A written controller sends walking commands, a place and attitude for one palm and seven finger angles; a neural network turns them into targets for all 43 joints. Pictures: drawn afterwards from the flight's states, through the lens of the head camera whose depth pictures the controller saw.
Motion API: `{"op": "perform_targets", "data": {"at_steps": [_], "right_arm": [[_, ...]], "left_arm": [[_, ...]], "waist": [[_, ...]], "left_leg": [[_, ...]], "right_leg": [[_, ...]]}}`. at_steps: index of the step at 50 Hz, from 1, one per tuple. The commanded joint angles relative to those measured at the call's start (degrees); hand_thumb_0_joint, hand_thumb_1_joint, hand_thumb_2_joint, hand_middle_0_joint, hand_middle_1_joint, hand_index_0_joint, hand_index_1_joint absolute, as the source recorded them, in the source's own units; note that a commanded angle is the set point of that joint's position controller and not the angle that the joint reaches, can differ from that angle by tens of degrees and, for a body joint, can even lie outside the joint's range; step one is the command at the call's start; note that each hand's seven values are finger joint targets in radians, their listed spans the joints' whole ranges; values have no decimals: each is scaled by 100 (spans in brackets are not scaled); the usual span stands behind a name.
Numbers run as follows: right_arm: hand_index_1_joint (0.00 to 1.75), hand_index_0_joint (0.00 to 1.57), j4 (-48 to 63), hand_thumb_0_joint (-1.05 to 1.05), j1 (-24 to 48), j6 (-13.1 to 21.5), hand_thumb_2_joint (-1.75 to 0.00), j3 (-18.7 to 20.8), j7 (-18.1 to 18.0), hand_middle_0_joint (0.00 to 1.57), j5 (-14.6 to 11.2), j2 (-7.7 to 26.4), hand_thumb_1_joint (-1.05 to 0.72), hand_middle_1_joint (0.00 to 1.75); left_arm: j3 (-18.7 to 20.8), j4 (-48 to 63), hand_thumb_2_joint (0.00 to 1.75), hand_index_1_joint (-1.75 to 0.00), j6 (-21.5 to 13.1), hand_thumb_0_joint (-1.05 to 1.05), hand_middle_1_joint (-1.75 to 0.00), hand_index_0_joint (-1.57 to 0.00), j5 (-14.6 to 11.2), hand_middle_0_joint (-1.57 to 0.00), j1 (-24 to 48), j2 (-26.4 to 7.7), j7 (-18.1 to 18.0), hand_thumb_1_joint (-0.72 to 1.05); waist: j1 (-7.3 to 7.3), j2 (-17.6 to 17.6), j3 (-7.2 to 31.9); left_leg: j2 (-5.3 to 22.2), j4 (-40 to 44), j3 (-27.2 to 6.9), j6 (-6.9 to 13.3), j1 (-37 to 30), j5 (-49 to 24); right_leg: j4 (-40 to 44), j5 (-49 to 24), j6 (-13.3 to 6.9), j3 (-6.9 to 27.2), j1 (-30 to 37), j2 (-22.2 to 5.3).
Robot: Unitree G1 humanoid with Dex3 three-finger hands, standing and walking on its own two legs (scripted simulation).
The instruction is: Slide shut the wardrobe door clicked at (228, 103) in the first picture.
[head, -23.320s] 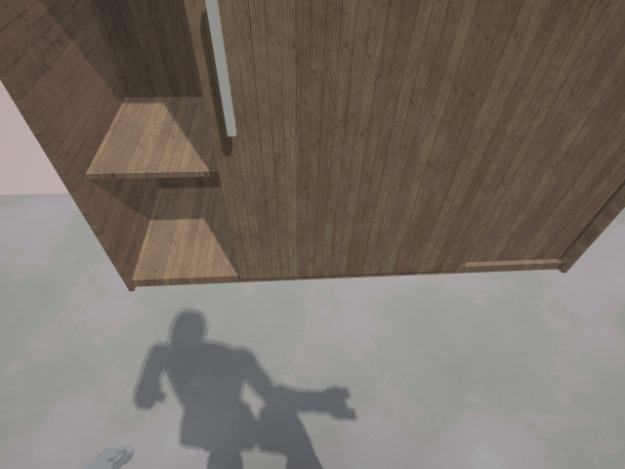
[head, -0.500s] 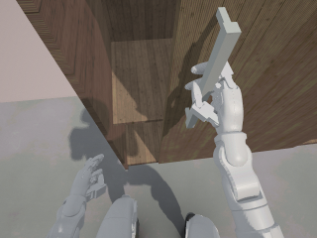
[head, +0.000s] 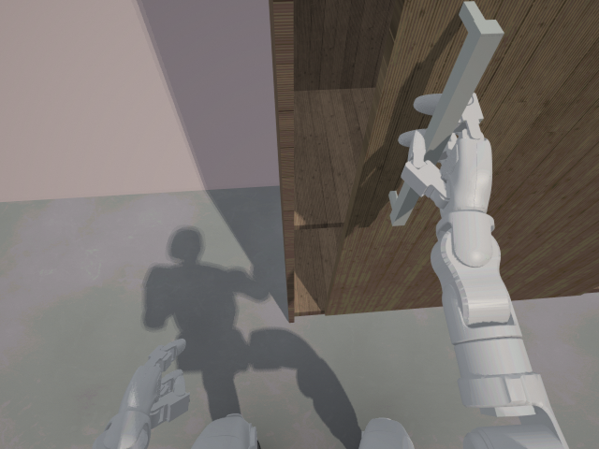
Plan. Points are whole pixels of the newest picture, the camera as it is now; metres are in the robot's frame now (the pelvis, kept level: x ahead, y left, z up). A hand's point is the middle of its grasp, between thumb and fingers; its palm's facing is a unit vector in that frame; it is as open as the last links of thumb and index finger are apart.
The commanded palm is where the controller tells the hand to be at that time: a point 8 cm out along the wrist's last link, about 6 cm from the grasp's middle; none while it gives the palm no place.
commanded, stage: step sideways, sliding the door along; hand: right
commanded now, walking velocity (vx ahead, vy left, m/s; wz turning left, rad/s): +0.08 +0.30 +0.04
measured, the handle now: (424, 142) +0.44 -0.17 +0.12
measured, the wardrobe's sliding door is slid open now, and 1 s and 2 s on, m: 0.10 0.00 0.00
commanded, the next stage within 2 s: stop walking and hold the door there in 0.70 s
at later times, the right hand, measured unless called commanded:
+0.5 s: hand (322, 169) +0.39 -0.04 +0.14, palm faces +0.29 +0.95 -0.08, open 6.2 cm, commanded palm +0.36 -0.01 +0.14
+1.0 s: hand (323, 166) +0.40 -0.04 +0.14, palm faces +0.47 +0.87 -0.18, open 6.3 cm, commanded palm +0.36 -0.06 +0.13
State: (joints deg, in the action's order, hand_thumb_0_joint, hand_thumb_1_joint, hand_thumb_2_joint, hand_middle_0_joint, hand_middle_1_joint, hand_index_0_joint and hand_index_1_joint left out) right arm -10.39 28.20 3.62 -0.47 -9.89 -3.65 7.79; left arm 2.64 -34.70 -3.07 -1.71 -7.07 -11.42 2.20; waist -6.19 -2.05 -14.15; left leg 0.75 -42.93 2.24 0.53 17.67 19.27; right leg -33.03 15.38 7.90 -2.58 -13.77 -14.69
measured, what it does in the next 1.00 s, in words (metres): steps to the left: left foot, then right foot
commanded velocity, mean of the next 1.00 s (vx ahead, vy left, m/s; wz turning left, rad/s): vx -0.02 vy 0.18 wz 0.05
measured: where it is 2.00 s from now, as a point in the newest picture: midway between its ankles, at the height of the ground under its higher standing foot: outside the picture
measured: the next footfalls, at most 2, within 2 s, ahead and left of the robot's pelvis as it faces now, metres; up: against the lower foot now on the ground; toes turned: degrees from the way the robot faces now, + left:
left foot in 0.02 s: +0.04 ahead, +0.14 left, +0.00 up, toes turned +3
right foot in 0.18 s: +0.02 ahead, -0.14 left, +0.00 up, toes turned -7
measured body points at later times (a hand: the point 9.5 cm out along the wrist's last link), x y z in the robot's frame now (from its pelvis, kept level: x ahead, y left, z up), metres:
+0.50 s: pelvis +0.00 +0.14 +0.00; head +0.05 +0.15 +0.44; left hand +0.19 +0.34 -0.12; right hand +0.37 -0.09 +0.14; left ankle +0.01 +0.23 -0.72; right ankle -0.03 -0.09 -0.71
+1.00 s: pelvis +0.03 +0.23 +0.01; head +0.09 +0.25 +0.45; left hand +0.21 +0.48 -0.10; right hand +0.37 -0.09 +0.15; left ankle +0.06 +0.33 -0.72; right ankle +0.01 +0.08 -0.71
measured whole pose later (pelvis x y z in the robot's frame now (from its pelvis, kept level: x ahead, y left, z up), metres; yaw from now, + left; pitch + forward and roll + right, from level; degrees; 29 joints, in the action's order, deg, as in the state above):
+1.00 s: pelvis +0.03 +0.23 +0.01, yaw +0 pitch -1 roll -1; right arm -20.5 19.6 6.4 20.7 -7.2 -5.8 20.0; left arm 1.0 -38.2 -2.7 -2.0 -5.4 -14.9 -2.5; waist -0.9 -1.7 -9.0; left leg 0.7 -31.4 2.6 1.7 16.3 13.9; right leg -36.1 22.9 1.1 -3.4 -13.8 -4.2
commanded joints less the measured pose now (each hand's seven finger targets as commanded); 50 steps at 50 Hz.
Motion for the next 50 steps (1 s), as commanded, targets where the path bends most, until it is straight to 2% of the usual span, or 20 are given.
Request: {"op": "perform_targets", "data": {"at_steps": [1,3,5,8,10,12,16,19,23,25,27,28,30,35,40,41,43,44,46,50], "right_arm": [[140,45,1784,0,2971,796,-90,-1485,702,45,247,-584,-90,140],[140,45,1712,0,3026,726,-90,-1141,581,45,216,-160,-90,140],[140,45,1385,0,2640,640,-90,-1034,537,45,206,-156,-90,140],[140,45,1738,0,3101,800,-90,-1399,566,45,72,-582,-90,140],[140,45,1688,0,2930,887,-90,-1498,671,45,-2,-639,-90,140],[140,45,1625,0,2967,838,-90,-1489,738,45,66,-645,-90,140],[140,45,1301,0,3173,792,-90,-1453,702,45,112,-655,-90,140],[140,45,1167,0,3163,730,-90,-1315,713,45,151,-456,-90,140],[140,45,762,0,2531,586,-90,-903,606,45,91,0,-90,140],[140,45,1127,0,2765,632,-90,-1022,616,45,72,-195,-90,140],[140,45,1448,0,2889,765,-90,-1097,556,45,-12,-263,-90,140],[140,45,1560,0,2705,799,-90,-1079,558,45,-70,-209,-90,140],[140,45,1446,0,2529,865,-90,-1190,720,45,-39,-456,-90,140],[140,45,1573,0,2710,851,-90,-974,630,45,18,-169,-90,140],[140,45,1673,0,2394,765,-90,-490,565,45,101,558,-90,140],[140,45,-104,0,1363,680,-90,3089,263,45,278,4250,-90,140],[140,45,-35,0,984,496,-90,1754,484,45,105,2673,-90,140],[140,45,59,0,872,520,-90,1672,531,45,80,2506,-90,140],[140,45,394,0,986,642,-90,2131,377,45,111,2817,-90,140],[140,45,645,0,730,723,-90,2262,148,45,94,2828,-90,140]], "left_arm": [[56,838,90,-30,-90,0,-30,-20,-218,-20,566,-464,-152,90],[51,665,90,-30,-46,0,-30,-20,-214,-20,575,-325,-298,90],[138,434,90,-30,-52,0,-30,-20,-58,-20,567,-546,-415,90],[37,355,90,-30,-108,0,-30,-20,-23,-20,537,-438,-451,90],[176,555,90,-30,-77,0,-30,-20,57,-20,512,-703,-326,90],[176,610,90,-30,-37,0,-30,-20,53,-20,607,-571,-225,90],[138,696,90,-30,-24,0,-30,-20,-41,-20,358,-642,-79,90],[63,817,90,-30,32,0,-30,-20,-205,-20,410,-582,-169,90],[173,452,90,-30,62,0,-30,-20,-98,-20,367,-566,-368,90],[98,411,90,-30,3,0,-30,-20,-16,-20,382,-457,-404,90],[67,381,90,-30,-35,0,-30,-20,-15,-20,343,-439,-463,90],[167,457,90,-30,-40,0,-30,-20,-28,-20,295,-609,-476,90],[189,673,90,-30,-32,0,-30,-20,37,-20,314,-696,-230,90],[221,740,90,-30,-65,0,-30,-20,-51,-20,149,-778,-67,90],[157,840,90,-30,-16,0,-30,-20,-241,-20,187,-741,-143,90],[311,390,90,-30,86,0,-30,-20,-94,-20,-150,-1042,-276,90],[304,489,90,-30,108,0,-30,-20,-96,-20,160,-822,-328,90],[178,384,90,-30,31,0,-30,-20,-46,-20,49,-793,-364,90],[-63,282,90,-30,-194,0,-30,-20,-23,-20,213,-621,-471,90],[-20,379,90,-30,-295,0,-30,-20,-72,-20,242,-747,-678,90]], "waist": [[838,-155,3356],[979,1338,3449],[846,1758,3271],[1044,720,3528],[947,-868,3339],[792,-942,2933],[783,-1479,3130],[799,-490,3309],[834,1850,3181],[829,1378,3098],[971,899,3351],[954,244,3522],[799,-788,3321],[785,-1680,3004],[845,-387,3197],[708,299,3064],[550,1601,3049],[532,1095,2943],[597,438,2999],[658,733,3634]], "left_leg": [[208,1761,27,-39,-1234,-2231],[1139,1665,-1172,499,-1691,-5519],[1147,1408,-1374,715,-2066,-6304],[713,398,-617,296,-1565,-4901],[144,-1110,-256,-113,573,-27],[170,-1558,-540,-87,992,867],[36,254,8,26,-222,39],[11,1419,158,-27,-1205,-1743],[1129,1441,-1505,730,-2031,-6195],[1094,1192,-1179,632,-2068,-6072],[906,339,-680,369,-2027,-5868],[607,-215,-402,-2,-1033,-4833],[131,-1331,-403,-156,1027,653],[43,342,30,13,123,-11],[230,1474,143,51,-1666,-3899],[678,1278,-422,229,-1688,-5369],[1410,1474,-1660,795,-2112,-6659],[1563,1628,-1659,847,-1875,-5882],[1452,1479,-1398,727,-1979,-5870],[893,956,-746,138,-2331,-5439]], "right_leg": [[-782,-2185,-985,-49,1397,-236],[-1423,-42,-876,-285,423,692],[-1587,1007,-750,24,-146,978],[858,-1969,-895,90,1173,431],[981,-5515,-1813,1865,2607,-1382],[856,-4819,-2134,1459,2370,-1594],[89,-4200,-1416,128,1964,-918],[-558,-2511,-986,-110,1395,-256],[-1720,947,-608,-85,-234,993],[-904,1181,-727,-20,-268,926],[822,-1169,-779,-118,650,558],[916,-4008,-1076,442,1904,-177],[756,-6466,-1961,1643,3086,-1653],[164,-5047,-1304,-76,2582,-898],[-912,-3419,-1041,-481,1434,7],[-1285,-1927,-1025,-801,534,440],[-2872,1834,-627,-103,-654,1126],[-2597,2035,-678,193,-683,970],[-1009,1688,-718,122,-519,1010],[1076,-1553,-763,-236,899,961]]}}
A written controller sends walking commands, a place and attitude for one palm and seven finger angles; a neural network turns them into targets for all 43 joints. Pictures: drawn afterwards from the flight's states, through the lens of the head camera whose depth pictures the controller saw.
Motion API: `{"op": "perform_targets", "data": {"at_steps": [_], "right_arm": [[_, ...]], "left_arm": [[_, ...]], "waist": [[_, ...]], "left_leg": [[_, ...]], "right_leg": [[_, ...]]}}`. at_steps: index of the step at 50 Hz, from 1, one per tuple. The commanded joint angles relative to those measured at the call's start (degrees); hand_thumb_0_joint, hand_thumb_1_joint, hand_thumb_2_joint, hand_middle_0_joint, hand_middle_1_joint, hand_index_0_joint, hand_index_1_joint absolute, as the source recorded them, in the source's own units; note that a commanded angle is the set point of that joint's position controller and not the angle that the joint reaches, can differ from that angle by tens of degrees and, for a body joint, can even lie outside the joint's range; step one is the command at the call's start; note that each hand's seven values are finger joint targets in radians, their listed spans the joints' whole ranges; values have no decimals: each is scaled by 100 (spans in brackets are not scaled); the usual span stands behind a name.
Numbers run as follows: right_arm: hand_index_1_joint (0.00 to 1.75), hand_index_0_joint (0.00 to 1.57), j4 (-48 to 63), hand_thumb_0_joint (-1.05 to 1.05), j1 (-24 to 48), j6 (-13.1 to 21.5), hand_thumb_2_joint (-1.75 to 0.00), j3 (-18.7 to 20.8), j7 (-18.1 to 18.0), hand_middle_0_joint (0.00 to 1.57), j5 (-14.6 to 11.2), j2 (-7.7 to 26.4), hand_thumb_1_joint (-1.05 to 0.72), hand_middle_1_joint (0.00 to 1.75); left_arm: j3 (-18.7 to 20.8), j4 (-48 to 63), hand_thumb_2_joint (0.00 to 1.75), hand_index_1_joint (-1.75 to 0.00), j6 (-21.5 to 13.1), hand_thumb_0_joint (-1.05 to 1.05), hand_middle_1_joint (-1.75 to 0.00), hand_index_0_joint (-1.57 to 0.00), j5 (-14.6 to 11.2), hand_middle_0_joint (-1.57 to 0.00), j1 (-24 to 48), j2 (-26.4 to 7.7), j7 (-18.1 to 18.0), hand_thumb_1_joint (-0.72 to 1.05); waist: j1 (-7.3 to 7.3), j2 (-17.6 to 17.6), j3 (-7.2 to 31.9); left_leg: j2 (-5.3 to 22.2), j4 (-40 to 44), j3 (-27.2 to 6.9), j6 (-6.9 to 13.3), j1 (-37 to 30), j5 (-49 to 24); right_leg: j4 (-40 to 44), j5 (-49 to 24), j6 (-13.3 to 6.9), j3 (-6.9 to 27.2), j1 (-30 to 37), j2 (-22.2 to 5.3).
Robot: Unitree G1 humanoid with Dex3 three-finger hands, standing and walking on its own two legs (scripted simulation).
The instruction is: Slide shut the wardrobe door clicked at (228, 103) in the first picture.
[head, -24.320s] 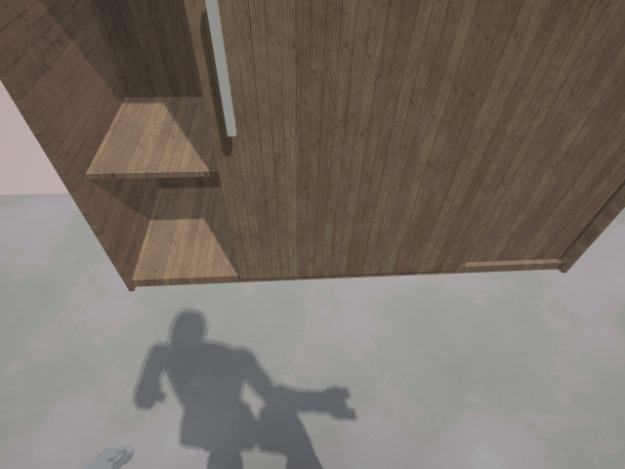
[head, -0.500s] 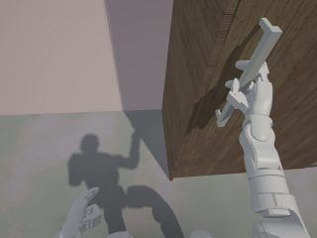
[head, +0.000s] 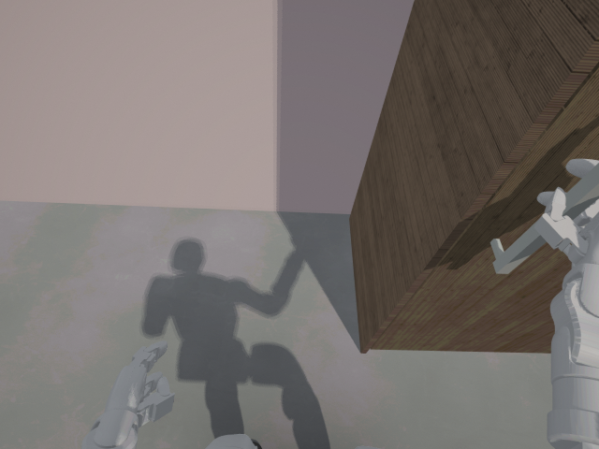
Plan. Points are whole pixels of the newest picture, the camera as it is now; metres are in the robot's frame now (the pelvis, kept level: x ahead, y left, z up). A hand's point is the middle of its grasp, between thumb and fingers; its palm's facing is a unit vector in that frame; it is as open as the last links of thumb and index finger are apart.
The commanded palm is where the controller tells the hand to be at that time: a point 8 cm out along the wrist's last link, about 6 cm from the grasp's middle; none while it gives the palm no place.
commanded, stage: stop walking and hold the door there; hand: right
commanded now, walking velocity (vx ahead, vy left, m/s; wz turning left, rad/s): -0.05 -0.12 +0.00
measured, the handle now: (558, 199) +0.41 -0.31 +0.11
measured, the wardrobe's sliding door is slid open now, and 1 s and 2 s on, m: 0.00 0.00 0.00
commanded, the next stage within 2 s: none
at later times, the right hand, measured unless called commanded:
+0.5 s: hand (552, 219) +0.37 -0.28 +0.12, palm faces +0.42 +0.89 -0.20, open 6.1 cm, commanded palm +0.33 -0.30 +0.12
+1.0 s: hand (552, 220) +0.37 -0.28 +0.12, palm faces +0.38 +0.90 -0.20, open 6.1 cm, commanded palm +0.33 -0.29 +0.12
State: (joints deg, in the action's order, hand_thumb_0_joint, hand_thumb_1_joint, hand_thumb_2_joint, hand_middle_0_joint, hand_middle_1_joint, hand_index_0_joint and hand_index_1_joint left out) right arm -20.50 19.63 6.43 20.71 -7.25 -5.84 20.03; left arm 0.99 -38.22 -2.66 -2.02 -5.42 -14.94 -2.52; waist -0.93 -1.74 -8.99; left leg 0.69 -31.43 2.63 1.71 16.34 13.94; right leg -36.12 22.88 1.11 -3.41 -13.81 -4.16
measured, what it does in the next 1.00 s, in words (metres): steps on the spot: right foot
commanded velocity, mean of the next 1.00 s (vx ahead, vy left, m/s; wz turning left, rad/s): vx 0.00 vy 0.00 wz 0.00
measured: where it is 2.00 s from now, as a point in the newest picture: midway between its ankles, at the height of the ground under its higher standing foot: outside the picture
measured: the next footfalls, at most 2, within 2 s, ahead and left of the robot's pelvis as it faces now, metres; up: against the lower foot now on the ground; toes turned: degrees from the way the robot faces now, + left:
right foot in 0.02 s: +0.03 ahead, -0.14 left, +0.00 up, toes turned -6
left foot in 1.64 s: +0.00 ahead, +0.00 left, +0.00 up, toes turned +14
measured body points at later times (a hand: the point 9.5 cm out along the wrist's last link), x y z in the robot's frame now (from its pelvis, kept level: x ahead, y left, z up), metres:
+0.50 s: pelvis +0.01 -0.02 +0.01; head +0.00 -0.01 +0.46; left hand +0.10 +0.24 -0.11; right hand +0.34 -0.32 +0.14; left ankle +0.03 +0.10 -0.73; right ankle -0.01 -0.13 -0.73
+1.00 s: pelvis +0.01 -0.04 +0.01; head +0.01 -0.03 +0.46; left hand +0.15 +0.21 -0.09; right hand +0.34 -0.32 +0.14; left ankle +0.03 +0.10 -0.73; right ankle -0.01 -0.13 -0.73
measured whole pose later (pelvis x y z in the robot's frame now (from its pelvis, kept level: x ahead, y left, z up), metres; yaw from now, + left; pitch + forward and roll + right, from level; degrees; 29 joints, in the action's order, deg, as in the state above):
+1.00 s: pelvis +0.01 -0.04 +0.01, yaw +4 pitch -1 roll +0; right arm -21.1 12.8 6.2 14.8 -9.9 -3.7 18.5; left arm -0.7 -38.6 -2.3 -1.5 -11.8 -13.5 -4.8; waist -1.2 -1.2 -0.1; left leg 1.6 -26.7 -2.3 -1.8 14.1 11.6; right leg -25.4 16.2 -1.5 -10.2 -8.1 -1.3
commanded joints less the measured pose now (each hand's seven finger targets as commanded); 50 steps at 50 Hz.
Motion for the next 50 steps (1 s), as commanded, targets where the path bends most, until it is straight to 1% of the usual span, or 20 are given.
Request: {"op": "perform_targets", "data": {"at_steps": [1,2,3,4,5,6,7,10,13,14,15,21,23,24,29,32,36,40,44,50], "right_arm": [[140,45,1806,0,1598,468,-90,-49,-117,45,302,1412,-90,140],[140,45,1882,0,1568,462,-90,-135,-103,45,315,1328,-90,140],[140,45,1683,0,1359,402,-90,-323,-54,45,345,1140,-90,140],[140,45,1628,0,1150,328,-90,-629,-19,45,325,827,-90,140],[140,45,1568,0,1220,327,-90,-301,-87,45,386,1270,-90,140],[140,45,1469,0,1225,323,-90,-231,-124,45,422,1419,-90,140],[140,45,1331,0,1222,309,-90,-94,-160,45,433,1583,-90,140],[140,45,895,0,1073,271,-90,-42,-171,45,393,1626,-90,140],[140,45,758,0,1182,323,-90,-101,-176,45,381,1570,-90,140],[140,45,778,0,1217,328,-90,-260,-153,45,375,1419,-90,140],[140,45,711,0,1207,341,-90,-138,-172,45,386,1553,-90,140],[140,45,663,0,1083,372,-90,-305,-134,45,382,1355,-90,140],[140,45,830,0,1094,391,-90,-528,-106,45,374,1116,-90,140],[140,45,928,0,1167,389,-90,-656,-81,45,353,970,-90,140],[140,45,843,0,922,394,-90,-577,-100,45,367,1027,-90,140],[140,45,1148,0,1091,459,-90,-847,-66,45,371,739,-90,140],[140,45,1045,0,945,455,-90,-694,-86,45,387,870,-90,140],[140,45,1259,0,1048,498,-90,-944,-52,45,376,583,-90,140],[140,45,1367,0,1003,491,-90,-1136,-30,45,373,368,-90,140],[140,45,1461,0,925,486,-90,-985,-60,45,385,527,-90,140]], "left_arm": [[199,805,90,-30,-362,0,-30,-20,-71,-20,145,-481,-201,90],[216,835,90,-30,-360,0,-30,-20,-95,-20,88,-577,-154,90],[226,838,90,-30,-315,0,-30,-20,-126,-20,-9,-626,-89,90],[214,871,90,-30,-311,0,-30,-20,-115,-20,70,-555,-91,90],[189,826,90,-30,-302,0,-30,-20,-78,-20,22,-607,-125,90],[181,816,90,-30,-274,0,-30,-20,-67,-20,8,-631,-139,90],[194,796,90,-30,-248,0,-30,-20,-61,-20,-48,-687,-153,90],[178,774,90,-30,-190,0,-30,-20,-50,-20,-142,-725,-207,90],[185,747,90,-30,-220,0,-30,-20,-31,-20,-190,-763,-238,90],[174,749,90,-30,-220,0,-30,-20,-21,-20,-151,-747,-251,90],[170,728,90,-30,-224,0,-30,-20,-22,-20,-212,-767,-261,90],[179,651,90,-30,-254,0,-30,-20,-18,-20,-323,-764,-305,90],[161,655,90,-30,-261,0,-30,-20,-17,-20,-315,-717,-309,90],[144,660,90,-30,-273,0,-30,-20,-19,-20,-278,-701,-314,90],[138,585,90,-30,-251,0,-30,-20,6,-20,-315,-713,-331,90],[102,611,90,-30,-255,0,-30,-20,23,-20,-305,-625,-326,90],[112,590,90,-30,-228,0,-30,-20,37,-20,-334,-648,-324,90],[87,643,90,-30,-229,0,-30,-20,37,-20,-260,-595,-311,90],[81,704,90,-30,-227,0,-30,-20,41,-20,-197,-576,-301,90],[105,708,90,-30,-204,0,-30,-20,54,-20,-221,-590,-307,90]], "waist": [[96,416,3129],[71,122,3151],[54,118,3001],[155,-519,2715],[168,-824,2586],[142,-887,2493],[128,-749,2383],[118,-305,2047],[104,-269,1869],[120,-325,1809],[110,-302,1867],[133,-93,2070],[149,-151,2159],[174,-171,2118],[166,-51,2031],[180,-201,2099],[180,-65,2122],[197,-290,2058],[211,-193,2102],[198,-195,2210]], "left_leg": [[808,-122,-765,-118,-1733,-4458],[736,7,-825,-147,-1344,-3795],[662,257,-947,-133,-1112,-2904],[611,339,-877,-108,-871,-3119],[575,305,-816,-106,-891,-2972],[562,388,-817,-108,-977,-2660],[542,503,-865,-96,-1038,-2358],[501,882,-991,-107,-875,-1190],[424,1033,-1027,-98,-558,-494],[417,1057,-1017,-94,-468,-441],[384,1034,-1000,-97,-459,-451],[402,834,-923,-77,-556,-1382],[392,735,-870,-74,-586,-1619],[355,688,-843,-69,-511,-1662],[305,619,-744,-90,-431,-1674],[283,526,-671,-82,-425,-1774],[272,510,-652,-86,-433,-1936],[223,482,-602,-85,-355,-1806],[196,432,-538,-93,-366,-1859],[250,477,-561,-80,-510,-2204]], "right_leg": [[1106,-3668,-210,47,1352,-510],[875,-4365,-265,141,1615,-728],[916,-4010,-297,191,1560,-791],[902,-3973,-297,4,1684,-711],[960,-3721,-271,-16,1482,-688],[1030,-3160,-245,-13,1194,-662],[1148,-2594,-225,19,945,-603],[1442,-1233,-251,36,535,-429],[1615,-880,-317,75,553,-446],[1644,-847,-329,94,576,-461],[1668,-870,-337,99,610,-466],[1516,-1656,-294,46,816,-481],[1493,-1883,-277,30,911,-492],[1495,-1988,-272,26,973,-500],[1521,-2124,-247,19,914,-504],[1539,-2341,-222,14,1051,-509],[1486,-2519,-184,-11,1053,-494],[1544,-2534,-155,-25,1091,-488],[1508,-2819,-109,-22,1167,-505],[1407,-2926,-81,-81,1206,-457]]}}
